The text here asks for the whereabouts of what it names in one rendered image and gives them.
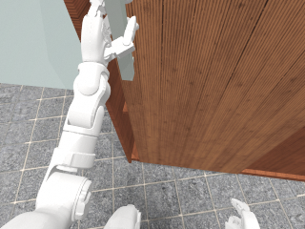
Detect handle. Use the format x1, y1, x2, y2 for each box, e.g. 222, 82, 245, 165
104, 0, 134, 81

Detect robot left hand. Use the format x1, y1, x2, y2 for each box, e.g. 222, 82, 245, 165
81, 0, 139, 68

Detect left robot forearm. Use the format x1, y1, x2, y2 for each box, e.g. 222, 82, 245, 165
35, 61, 111, 208

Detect robot left upper arm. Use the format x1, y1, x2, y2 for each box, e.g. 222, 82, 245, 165
0, 172, 92, 229

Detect robot left thigh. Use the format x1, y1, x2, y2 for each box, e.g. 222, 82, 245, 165
104, 206, 141, 229

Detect robot right hand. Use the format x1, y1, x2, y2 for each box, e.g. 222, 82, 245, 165
225, 198, 260, 229

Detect wardrobe door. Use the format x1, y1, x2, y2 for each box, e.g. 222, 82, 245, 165
105, 0, 305, 175
246, 126, 305, 176

